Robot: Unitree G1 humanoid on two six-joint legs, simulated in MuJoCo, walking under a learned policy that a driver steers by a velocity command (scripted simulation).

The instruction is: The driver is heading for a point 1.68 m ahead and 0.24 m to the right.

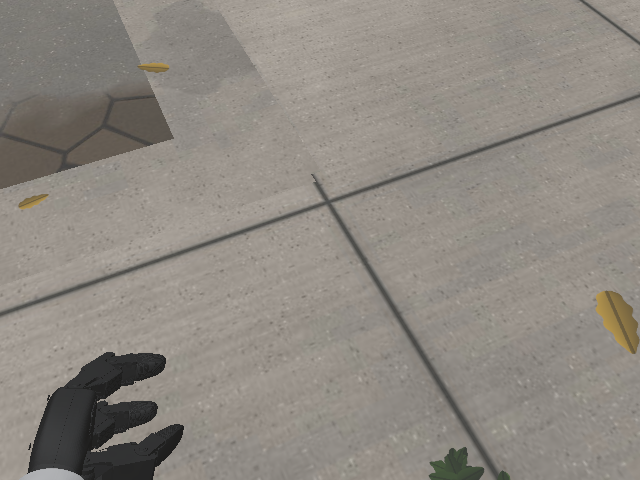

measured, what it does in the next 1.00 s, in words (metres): steps on the spot: left foot, then right foot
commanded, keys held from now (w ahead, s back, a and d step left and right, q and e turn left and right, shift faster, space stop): q+shift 0.16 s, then shift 0.14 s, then e+shift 0.70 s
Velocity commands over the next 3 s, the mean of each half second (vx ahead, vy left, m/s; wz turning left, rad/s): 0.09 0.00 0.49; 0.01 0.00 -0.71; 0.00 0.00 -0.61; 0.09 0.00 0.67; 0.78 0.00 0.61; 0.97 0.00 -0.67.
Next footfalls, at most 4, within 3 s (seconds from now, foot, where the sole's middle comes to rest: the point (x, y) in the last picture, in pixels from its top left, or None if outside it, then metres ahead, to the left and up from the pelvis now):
0.42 left None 0.09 0.13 -0.75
0.80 right None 0.12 -0.12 -0.75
1.32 left None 0.26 0.05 -0.75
1.62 right None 0.09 -0.14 -0.75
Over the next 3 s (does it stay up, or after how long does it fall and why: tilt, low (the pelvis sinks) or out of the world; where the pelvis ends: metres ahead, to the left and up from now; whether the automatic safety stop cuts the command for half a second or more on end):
stays up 0.97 0.19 -0.01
